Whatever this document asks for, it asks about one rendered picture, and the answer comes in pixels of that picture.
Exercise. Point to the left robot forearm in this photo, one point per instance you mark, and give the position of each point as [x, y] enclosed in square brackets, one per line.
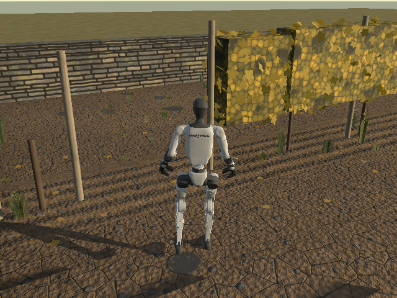
[166, 160]

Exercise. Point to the left robot hand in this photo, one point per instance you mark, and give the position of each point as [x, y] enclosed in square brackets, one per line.
[163, 171]

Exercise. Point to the robot left foot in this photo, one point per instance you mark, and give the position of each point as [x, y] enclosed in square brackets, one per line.
[178, 247]

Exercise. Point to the left robot shin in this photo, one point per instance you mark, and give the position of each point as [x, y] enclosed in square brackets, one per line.
[179, 222]

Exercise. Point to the robot left upper arm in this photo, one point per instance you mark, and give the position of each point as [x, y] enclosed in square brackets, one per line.
[180, 130]

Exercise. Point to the right robot hand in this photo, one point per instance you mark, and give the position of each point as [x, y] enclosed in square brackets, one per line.
[227, 170]

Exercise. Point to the robot right upper arm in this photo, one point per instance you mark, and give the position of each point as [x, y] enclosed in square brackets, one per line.
[219, 132]

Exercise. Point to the right robot forearm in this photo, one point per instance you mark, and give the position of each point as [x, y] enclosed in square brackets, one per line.
[229, 162]

